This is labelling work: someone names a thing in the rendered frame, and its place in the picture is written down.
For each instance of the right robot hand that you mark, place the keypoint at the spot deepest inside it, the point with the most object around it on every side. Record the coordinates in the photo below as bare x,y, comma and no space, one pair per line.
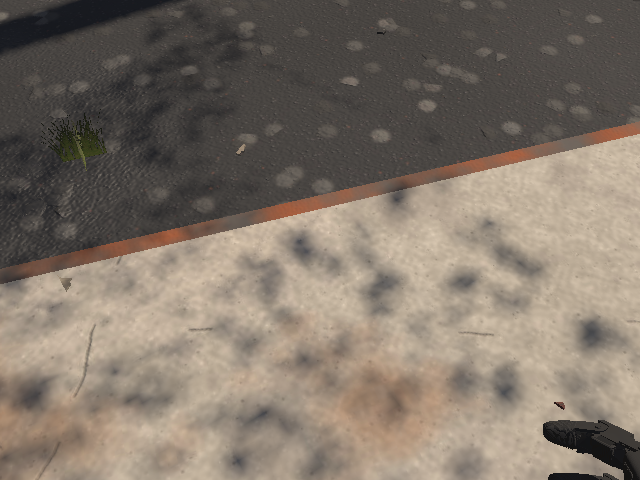
605,441

